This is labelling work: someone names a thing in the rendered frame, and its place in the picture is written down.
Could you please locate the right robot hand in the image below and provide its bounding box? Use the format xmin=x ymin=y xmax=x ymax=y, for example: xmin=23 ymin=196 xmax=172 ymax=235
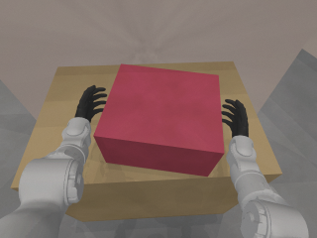
xmin=221 ymin=99 xmax=249 ymax=138

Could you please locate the carton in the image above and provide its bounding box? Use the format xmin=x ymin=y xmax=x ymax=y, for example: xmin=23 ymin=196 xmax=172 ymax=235
xmin=93 ymin=63 xmax=225 ymax=177

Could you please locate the pedestal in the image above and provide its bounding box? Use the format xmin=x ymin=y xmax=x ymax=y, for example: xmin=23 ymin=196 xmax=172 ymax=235
xmin=10 ymin=61 xmax=282 ymax=222

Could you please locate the robot left forearm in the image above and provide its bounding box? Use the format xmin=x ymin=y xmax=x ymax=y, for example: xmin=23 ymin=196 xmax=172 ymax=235
xmin=18 ymin=117 xmax=91 ymax=202

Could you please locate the robot right forearm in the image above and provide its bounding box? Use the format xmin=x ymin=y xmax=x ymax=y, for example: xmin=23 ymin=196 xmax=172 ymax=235
xmin=226 ymin=135 xmax=309 ymax=238

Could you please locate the right robot upper arm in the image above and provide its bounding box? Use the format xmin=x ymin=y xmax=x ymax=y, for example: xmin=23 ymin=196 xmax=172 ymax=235
xmin=240 ymin=199 xmax=308 ymax=238

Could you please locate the left robot hand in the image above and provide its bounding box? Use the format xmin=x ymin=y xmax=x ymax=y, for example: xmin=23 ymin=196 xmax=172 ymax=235
xmin=74 ymin=85 xmax=107 ymax=123

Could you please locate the left robot upper arm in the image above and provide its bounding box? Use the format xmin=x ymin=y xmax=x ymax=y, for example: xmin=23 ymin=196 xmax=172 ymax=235
xmin=0 ymin=158 xmax=84 ymax=238

